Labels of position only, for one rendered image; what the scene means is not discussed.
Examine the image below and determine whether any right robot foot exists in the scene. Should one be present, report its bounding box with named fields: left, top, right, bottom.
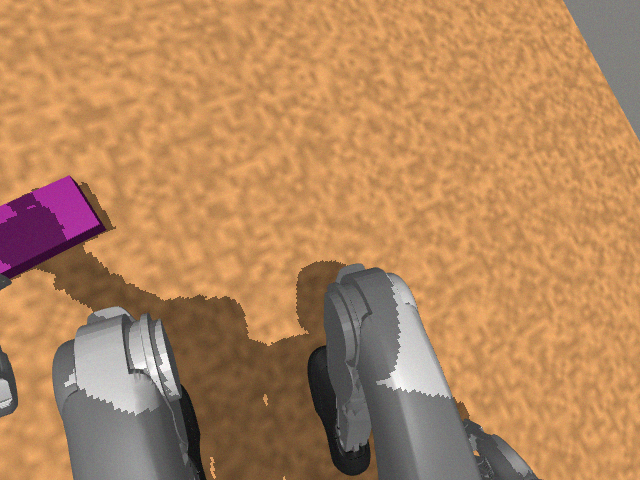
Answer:
left=307, top=345, right=370, bottom=476

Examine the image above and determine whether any small box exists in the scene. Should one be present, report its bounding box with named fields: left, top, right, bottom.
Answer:
left=0, top=175, right=106, bottom=279

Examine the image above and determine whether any left robot arm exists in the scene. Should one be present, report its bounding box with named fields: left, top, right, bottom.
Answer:
left=0, top=346, right=18, bottom=417

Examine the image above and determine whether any left robot foot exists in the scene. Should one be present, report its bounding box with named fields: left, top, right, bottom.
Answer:
left=179, top=385, right=206, bottom=480

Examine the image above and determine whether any right robot hand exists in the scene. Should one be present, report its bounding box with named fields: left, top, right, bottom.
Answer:
left=462, top=418, right=538, bottom=480

